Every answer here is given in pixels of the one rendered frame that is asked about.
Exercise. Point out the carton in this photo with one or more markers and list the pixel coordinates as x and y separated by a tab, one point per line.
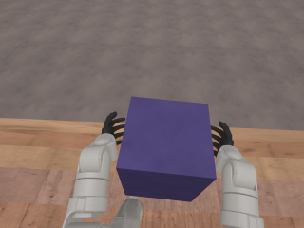
167	150

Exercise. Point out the right robot hand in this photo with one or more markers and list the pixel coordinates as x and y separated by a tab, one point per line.
225	137

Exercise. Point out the left robot forearm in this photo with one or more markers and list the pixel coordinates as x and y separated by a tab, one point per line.
90	191

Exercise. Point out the right robot forearm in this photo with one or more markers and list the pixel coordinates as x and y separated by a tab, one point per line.
239	190

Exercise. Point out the left robot thigh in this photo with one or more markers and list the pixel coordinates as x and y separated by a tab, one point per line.
129	215

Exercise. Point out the left robot hand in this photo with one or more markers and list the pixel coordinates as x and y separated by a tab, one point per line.
110	129

